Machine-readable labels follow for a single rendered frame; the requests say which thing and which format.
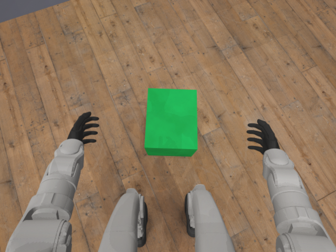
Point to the left robot forearm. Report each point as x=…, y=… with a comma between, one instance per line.
x=54, y=198

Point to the right robot upper arm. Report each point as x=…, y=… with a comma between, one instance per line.
x=290, y=242

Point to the right robot shin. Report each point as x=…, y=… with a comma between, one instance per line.
x=197, y=187

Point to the robot left hand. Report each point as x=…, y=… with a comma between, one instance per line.
x=77, y=132

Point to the right robot forearm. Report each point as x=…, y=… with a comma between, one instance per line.
x=293, y=210

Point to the robot right foot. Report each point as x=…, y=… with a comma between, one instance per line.
x=190, y=230

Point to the robot right hand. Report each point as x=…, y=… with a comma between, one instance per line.
x=268, y=140

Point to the carton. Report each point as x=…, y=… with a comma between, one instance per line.
x=171, y=122

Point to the left robot upper arm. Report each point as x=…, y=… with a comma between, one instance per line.
x=49, y=235

